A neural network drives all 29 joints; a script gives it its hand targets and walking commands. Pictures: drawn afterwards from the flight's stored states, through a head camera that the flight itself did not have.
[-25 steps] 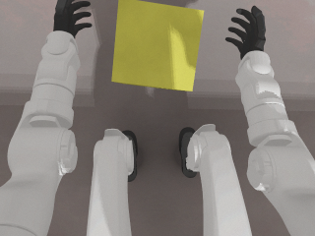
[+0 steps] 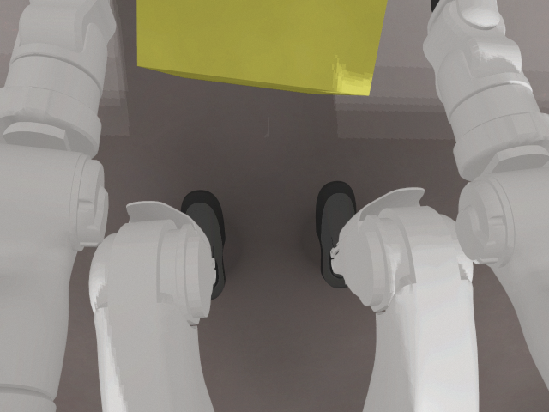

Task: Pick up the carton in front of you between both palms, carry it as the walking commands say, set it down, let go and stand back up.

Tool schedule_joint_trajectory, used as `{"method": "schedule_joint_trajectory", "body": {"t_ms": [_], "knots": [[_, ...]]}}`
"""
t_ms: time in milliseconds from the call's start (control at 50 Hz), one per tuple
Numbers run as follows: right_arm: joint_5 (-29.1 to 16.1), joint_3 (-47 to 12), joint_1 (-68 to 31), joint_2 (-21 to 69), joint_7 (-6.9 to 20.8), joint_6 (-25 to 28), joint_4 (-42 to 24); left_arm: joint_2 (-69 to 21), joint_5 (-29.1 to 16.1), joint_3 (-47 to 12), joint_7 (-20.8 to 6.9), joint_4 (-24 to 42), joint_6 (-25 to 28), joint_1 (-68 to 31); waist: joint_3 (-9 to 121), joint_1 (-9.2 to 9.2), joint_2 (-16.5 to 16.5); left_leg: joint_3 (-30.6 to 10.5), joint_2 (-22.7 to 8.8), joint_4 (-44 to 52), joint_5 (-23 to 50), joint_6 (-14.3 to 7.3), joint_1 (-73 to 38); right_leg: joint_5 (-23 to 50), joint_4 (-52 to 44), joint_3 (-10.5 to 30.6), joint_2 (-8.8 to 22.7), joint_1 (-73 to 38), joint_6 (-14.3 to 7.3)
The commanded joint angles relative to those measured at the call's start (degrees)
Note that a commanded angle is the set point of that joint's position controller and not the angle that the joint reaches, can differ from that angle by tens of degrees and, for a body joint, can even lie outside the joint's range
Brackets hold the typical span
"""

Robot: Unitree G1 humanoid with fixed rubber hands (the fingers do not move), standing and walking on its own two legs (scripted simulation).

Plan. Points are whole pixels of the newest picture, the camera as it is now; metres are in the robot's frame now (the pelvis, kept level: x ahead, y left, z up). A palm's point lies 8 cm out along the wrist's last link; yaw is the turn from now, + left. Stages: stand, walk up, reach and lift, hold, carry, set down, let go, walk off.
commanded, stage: reach and lift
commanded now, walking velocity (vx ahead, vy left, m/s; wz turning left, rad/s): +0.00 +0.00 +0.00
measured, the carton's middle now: out of the picture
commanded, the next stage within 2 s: none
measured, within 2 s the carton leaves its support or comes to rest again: leaves its support in 0.74 s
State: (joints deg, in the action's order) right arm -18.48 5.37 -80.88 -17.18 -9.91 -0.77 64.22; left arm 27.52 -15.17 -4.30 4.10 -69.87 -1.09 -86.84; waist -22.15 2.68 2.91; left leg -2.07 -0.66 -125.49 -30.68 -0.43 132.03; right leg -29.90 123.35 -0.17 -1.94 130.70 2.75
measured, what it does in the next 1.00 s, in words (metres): stands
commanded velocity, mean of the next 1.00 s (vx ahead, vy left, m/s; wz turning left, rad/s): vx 0.00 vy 0.00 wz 0.00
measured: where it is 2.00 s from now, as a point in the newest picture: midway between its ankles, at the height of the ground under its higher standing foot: (273, 257)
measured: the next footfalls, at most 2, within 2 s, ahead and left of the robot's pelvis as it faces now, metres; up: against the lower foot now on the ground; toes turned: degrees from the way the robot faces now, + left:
none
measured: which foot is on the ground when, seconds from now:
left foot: down 0.00-1.00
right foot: down 0.00-1.00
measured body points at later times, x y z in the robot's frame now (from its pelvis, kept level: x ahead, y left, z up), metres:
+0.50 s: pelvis +0.00 +0.00 +0.01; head +0.37 +0.03 +0.25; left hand +0.56 +0.17 -0.18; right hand +0.55 -0.14 -0.18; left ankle +0.12 +0.12 -0.33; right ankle +0.13 -0.12 -0.33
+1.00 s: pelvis +0.01 -0.01 +0.02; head +0.30 +0.04 +0.36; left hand +0.53 +0.18 -0.07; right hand +0.53 -0.12 -0.07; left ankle +0.12 +0.12 -0.33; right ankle +0.13 -0.13 -0.33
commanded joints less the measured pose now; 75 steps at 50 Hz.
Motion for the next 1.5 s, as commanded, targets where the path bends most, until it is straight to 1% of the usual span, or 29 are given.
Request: {"method": "schedule_joint_trajectory", "body": {"t_ms": [0, 60, 120, 160, 200, 260, 360, 400, 440, 480, 540, 580, 620, 680, 760, 800, 820, 840, 880, 920, 980, 1020, 1060, 1080, 1140, 1200, 1300, 1400, 1480], "knots": [[-1.78, -1.09, -11.07, -4.08, 0.12, 1.65, -6.50, 5.73, -0.20, 0.64, 0.94, 9.15, 1.33, -17.07, 80.85, -1.90, -9.83, 0.48, 0.43, 8.89, 20.33, 1.28, -46.50, 18.11, -6.89, -3.42, -0.58, -32.30, 0.49], [-0.89, -0.64, -7.52, -3.37, -0.28, 1.80, -5.51, 4.08, -0.12, 0.79, 0.96, 9.49, 0.97, -14.36, 80.63, -0.60, -9.46, 0.49, 0.85, 8.38, 22.25, 1.46, -47.17, 19.35, -6.96, -3.81, -0.88, -31.39, 0.65], [1.24, 1.27, -5.65, -3.19, -0.17, 1.82, -3.46, 2.26, 0.53, 1.29, 0.43, 7.03, 0.67, -11.71, 73.42, 0.58, -8.83, 0.08, 0.97, 9.03, 19.30, 1.61, -41.76, 16.86, -7.69, -3.66, -0.82, -27.84, 0.66], [2.51, 2.19, -5.44, -2.99, -0.04, 1.97, -3.18, 1.51, 0.99, 1.72, 0.19, 5.84, 0.74, -10.76, 70.48, 0.89, -8.29, -0.06, 1.05, 9.46, 17.92, 1.59, -38.84, 16.06, -8.02, -3.40, -0.81, -26.86, 0.69], [3.31, 2.70, -5.93, -2.72, 0.05, 2.10, -3.25, 1.19, 1.49, 2.18, 0.11, 4.75, 0.86, -10.35, 68.45, 0.74, -7.62, -0.05, 1.15, 9.92, 16.54, 1.49, -36.33, 15.38, -8.32, -3.12, -0.83, -26.85, 0.73], [3.47, 2.39, -7.64, -1.89, 0.11, 2.20, -3.97, 1.00, 1.91, 2.52, 0.15, 3.77, 1.12, -10.90, 67.12, -0.05, -6.58, 0.12, 1.22, 10.61, 14.54, 1.17, -33.79, 14.51, -8.71, -2.68, -0.95, -27.98, 0.76], [1.48, -1.85, -12.35, 4.18, 0.21, 2.46, -5.04, -3.82, 0.60, -0.54, 0.24, 3.84, 1.80, -15.05, 67.72, -1.77, -5.53, 0.55, 1.57, 11.60, 12.79, 0.29, -33.56, 13.89, -9.19, -2.02, -1.75, -31.33, 0.61], [1.99, -1.86, -13.05, 5.67, -0.01, 2.47, -3.99, -4.89, 1.18, -0.34, 0.55, 3.44, 2.02, -16.23, 67.85, -1.86, -5.38, 0.67, 1.84, 11.85, 12.25, 0.26, -33.81, 13.74, -9.26, -2.09, -2.11, -32.28, 0.66], [3.82, -0.67, -13.10, 7.38, -0.28, 2.59, -3.11, -8.38, 1.50, -1.23, 0.31, 3.07, 1.95, -17.12, 67.60, -0.40, -5.65, 0.63, 2.40, 12.18, 11.75, 0.56, -34.16, 13.46, -9.54, -2.61, -2.53, -32.85, 0.52], [4.33, -3.50, -19.13, 19.64, 1.90, 2.66, -4.00, -21.95, 0.57, -5.09, -1.94, 4.60, 1.82, -22.95, 67.68, 0.06, -6.01, 0.38, 3.24, 12.07, 13.01, 0.21, -34.87, 14.05, -9.27, -3.03, -3.56, -31.64, 0.16], [6.76, -5.15, -28.13, 39.42, 7.67, 0.76, -5.53, -43.45, 1.94, -7.48, -7.10, 4.93, 0.26, -28.81, 65.44, -0.07, -6.84, 0.99, 4.71, 11.14, 12.37, 0.02, -32.58, 12.90, -8.24, -3.22, -5.19, -29.66, -0.29], [9.25, -3.98, -30.93, 46.19, 10.91, -1.18, -6.85, -50.79, 4.15, -5.76, -9.95, 5.86, -1.17, -28.48, 64.02, 0.11, -6.75, 1.83, 5.41, 10.65, 10.81, -0.14, -31.37, 11.16, -7.72, -3.98, -5.52, -28.34, -0.40], [10.00, -3.99, -32.00, 50.92, 13.04, -2.53, -9.03, -55.75, 5.57, -4.67, -11.62, 7.97, -2.42, -27.81, 65.08, -0.10, -7.04, 2.56, 5.90, 10.26, 11.84, -0.29, -32.53, 11.22, -7.28, -4.72, -5.87, -27.73, -0.50], [8.23, -5.86, -33.53, 56.96, 14.73, -3.76, -13.74, -62.37, 4.52, -5.85, -12.89, 13.42, -3.66, -28.70, 73.52, -0.51, -6.99, 3.77, 6.46, 9.27, 16.31, -0.10, -36.23, 14.82, -6.28, -5.54, -6.38, -31.09, -0.60], [3.84, -11.04, -33.27, 65.25, 15.27, -5.75, -21.30, -68.63, 1.53, -9.71, -12.66, 25.04, -5.03, -30.80, 92.97, -1.23, -7.55, 4.88, 7.14, 8.51, 25.59, 0.38, -48.09, 22.28, -5.40, -6.63, -7.00, -36.54, -0.29], [2.97, -13.19, -33.41, 67.86, 15.87, -7.52, -26.15, -71.49, 1.87, -11.10, -12.20, 31.20, -6.79, -30.28, 101.95, -1.77, -8.60, 4.86, 7.44, 9.09, 28.87, 0.55, -54.60, 23.78, -6.08, -6.99, -7.42, -36.67, -0.29], [3.14, -13.93, -33.82, 68.76, 16.19, -8.46, -28.34, -72.93, 2.68, -11.17, -12.03, 33.26, -7.87, -29.11, 104.77, -2.49, -9.28, 4.88, 7.71, 9.72, 29.81, 0.60, -56.90, 23.53, -6.60, -7.17, -7.57, -35.53, -0.31], [3.58, -15.12, -34.19, 69.90, 16.40, -9.46, -30.55, -74.91, 3.63, -10.92, -11.84, 34.63, -8.87, -27.94, 106.19, -2.73, -9.00, 4.94, 7.91, 10.37, 28.93, 0.51, -57.28, 22.63, -7.62, -7.00, -7.78, -35.42, -0.36], [5.25, -15.72, -32.88, 71.08, 17.00, -11.26, -33.77, -77.32, 5.86, -9.99, -11.87, 35.44, -11.02, -23.97, 105.66, -3.34, -8.56, 4.91, 8.26, 12.26, 27.84, 0.41, -57.68, 20.52, -9.59, -7.05, -8.08, -33.31, -0.23], [7.99, -14.75, -30.50, 71.56, 17.42, -12.71, -34.01, -80.07, 7.74, -9.11, -12.32, 34.50, -13.00, -20.36, 101.78, -2.77, -8.86, 5.18, 8.67, 15.05, 22.58, 0.63, -53.89, 16.28, -11.96, -7.24, -8.18, -32.44, -0.61], [13.99, -9.89, -25.37, 72.47, 17.67, -15.12, -28.48, -83.09, 11.21, -5.38, -13.75, 28.23, -15.53, -15.64, 88.68, -0.51, -8.47, 5.11, 8.99, 19.62, 11.61, 0.86, -43.62, 8.27, -16.53, -6.68, -8.01, -30.13, -1.42], [18.42, -5.27, -22.45, 72.40, 17.94, -16.45, -24.08, -83.15, 14.38, -1.01, -14.69, 23.75, -16.78, -13.69, 81.16, 0.78, -8.22, 5.00, 9.21, 22.66, 6.17, 0.70, -39.04, 3.97, -19.56, -6.23, -7.94, -28.84, -1.84], [21.20, -2.09, -21.36, 72.31, 18.36, -17.17, -21.80, -82.87, 16.95, 2.51, -15.36, 21.40, -17.36, -12.97, 78.48, 1.06, -7.99, 5.00, 9.34, 25.11, 3.77, 0.54, -37.74, 1.92, -22.00, -5.74, -7.92, -29.11, -2.17], [21.88, -1.45, -21.41, 72.67, 18.51, -17.35, -21.39, -82.82, 17.94, 3.83, -15.52, 20.48, -17.51, -12.57, 78.45, 0.68, -7.83, 5.03, 9.39, 26.16, 3.52, 0.48, -38.19, 1.60, -23.02, -5.52, -7.91, -29.56, -2.24], [22.53, -1.30, -21.91, 74.40, 19.10, -17.95, -21.28, -81.65, 20.77, 7.48, -15.73, 19.13, -17.63, -11.64, 79.83, -1.32, -5.79, 5.15, 9.37, 28.82, 3.21, -0.01, -40.76, 0.84, -26.26, -4.77, -8.08, -31.30, -1.89], [22.51, -2.36, -20.37, 76.57, 19.43, -18.51, -21.36, -81.85, 21.96, 8.11, -16.02, 19.92, -17.81, -10.54, 82.77, -2.59, -3.63, 5.57, 9.69, 30.80, 5.13, -0.29, -43.62, 2.18, -29.22, -4.39, -8.44, -35.56, -1.32], [21.75, -5.58, -15.88, 79.72, 19.79, -19.32, -23.13, -84.52, 20.74, 4.47, -17.08, 24.01, -18.51, -7.83, 88.55, -2.79, -2.64, 5.80, 9.88, 33.94, 9.47, 0.06, -48.91, 6.53, -33.16, -3.96, -8.70, -43.29, -0.71], [19.34, -11.09, -11.34, 81.73, 19.97, -19.66, -26.97, -87.80, 17.77, -1.80, -17.25, 29.53, -19.25, -4.28, 92.60, -2.49, -3.78, 5.22, 9.98, 37.17, 14.44, 0.90, -56.12, 11.48, -36.14, -3.40, -8.86, -49.15, -0.50], [18.06, -14.41, -7.28, 82.48, 20.07, -19.83, -28.74, -89.83, 16.32, -5.54, -16.86, 32.25, -19.66, -0.75, 91.55, -2.23, -4.79, 4.39, 10.05, 40.33, 15.72, 1.37, -60.99, 12.58, -38.90, -2.80, -8.83, -52.18, -0.64]]}}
